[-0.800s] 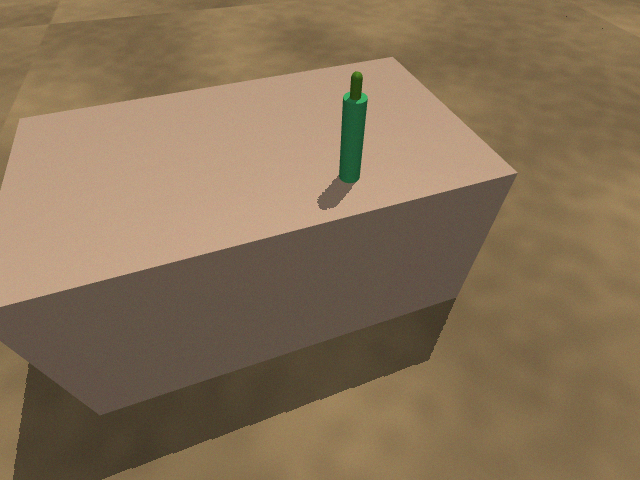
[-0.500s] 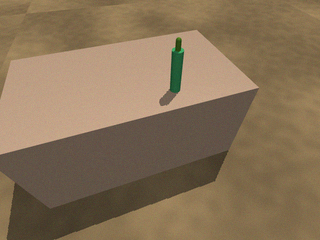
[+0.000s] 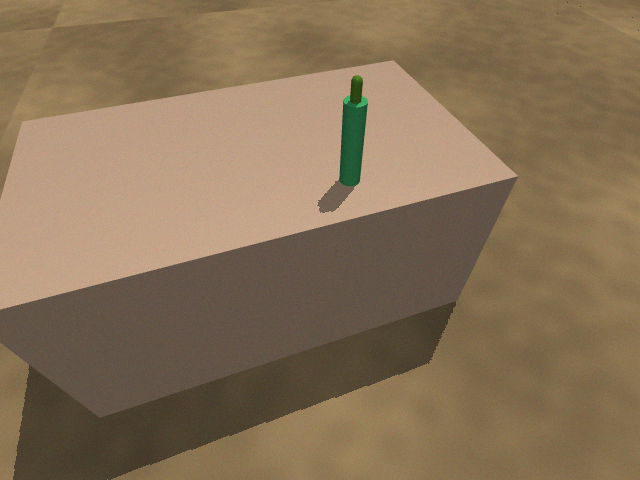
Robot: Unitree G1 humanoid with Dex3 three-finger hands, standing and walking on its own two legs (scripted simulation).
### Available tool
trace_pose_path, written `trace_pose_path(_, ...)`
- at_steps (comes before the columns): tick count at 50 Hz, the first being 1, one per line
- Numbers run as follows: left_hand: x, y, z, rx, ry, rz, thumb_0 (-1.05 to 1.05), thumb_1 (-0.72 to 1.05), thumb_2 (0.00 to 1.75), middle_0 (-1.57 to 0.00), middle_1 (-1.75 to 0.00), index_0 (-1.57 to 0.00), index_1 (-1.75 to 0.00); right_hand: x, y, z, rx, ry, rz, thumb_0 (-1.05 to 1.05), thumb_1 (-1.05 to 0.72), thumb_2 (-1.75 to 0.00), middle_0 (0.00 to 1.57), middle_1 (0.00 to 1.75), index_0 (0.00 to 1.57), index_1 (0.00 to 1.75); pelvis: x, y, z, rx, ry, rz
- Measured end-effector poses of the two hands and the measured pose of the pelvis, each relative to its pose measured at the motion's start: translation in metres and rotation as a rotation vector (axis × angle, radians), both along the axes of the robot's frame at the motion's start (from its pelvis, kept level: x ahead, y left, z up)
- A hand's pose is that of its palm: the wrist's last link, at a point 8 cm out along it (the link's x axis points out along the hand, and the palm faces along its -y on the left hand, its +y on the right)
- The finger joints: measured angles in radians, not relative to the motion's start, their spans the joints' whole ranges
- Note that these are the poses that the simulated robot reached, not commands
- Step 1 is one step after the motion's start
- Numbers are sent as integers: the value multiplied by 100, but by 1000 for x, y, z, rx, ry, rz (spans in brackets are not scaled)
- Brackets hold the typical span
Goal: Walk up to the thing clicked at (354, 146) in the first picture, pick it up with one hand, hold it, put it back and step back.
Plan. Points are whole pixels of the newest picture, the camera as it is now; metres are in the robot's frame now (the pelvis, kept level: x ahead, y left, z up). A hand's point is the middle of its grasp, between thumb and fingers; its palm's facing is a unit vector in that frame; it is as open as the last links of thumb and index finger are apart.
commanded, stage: stand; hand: right
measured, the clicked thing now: (353, 133) +0.85 -0.05 -0.04
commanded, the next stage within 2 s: walk up in 0.32 s
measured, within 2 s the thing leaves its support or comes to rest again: neither
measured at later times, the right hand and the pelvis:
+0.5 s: hand out of the picture +0.07 -0.28 -0.16, palm faces -0.07 +0.93 -0.35, open 7.4 cm; pelvis +0.02 -0.02 -0.01, yaw +4 degrees
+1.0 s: hand (490, 365) +0.33 -0.26 -0.15, palm faces -0.26 +0.87 -0.42, open 7.4 cm; pelvis +0.16 -0.03 -0.03, yaw +14 degrees
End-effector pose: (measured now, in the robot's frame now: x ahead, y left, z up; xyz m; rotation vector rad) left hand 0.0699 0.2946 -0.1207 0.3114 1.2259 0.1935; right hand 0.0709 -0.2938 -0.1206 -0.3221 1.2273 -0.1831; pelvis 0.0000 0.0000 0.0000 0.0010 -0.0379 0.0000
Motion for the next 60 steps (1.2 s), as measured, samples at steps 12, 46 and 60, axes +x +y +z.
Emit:
trace_pose_path(12, -1, 0, 0, -1, 0, 0, 1, 90, 90, -20, -30, -21, -30, 0, 0, 1, -1, -2, 1, 1, -90, -90, 20, 30, 20, 30, 0, 0, 0, 0, -1, -1)
trace_pose_path(46, -2, -18, -15, 9, 5, 259, 1, 90, 90, -21, -30, -21, -30, 226, -27, 10, -48, -134, 328, 1, -91, -90, 20, 30, 20, 30, 136, -33, -27, -7, -14, 225)
trace_pose_path(60, 102, -15, -5, 28, -67, 252, 1, 90, 90, -20, -30, -21, -30, 308, -27, 16, -31, -212, 364, 0, -90, -90, 20, 30, 20, 31, 221, -41, -25, 20, -20, 274)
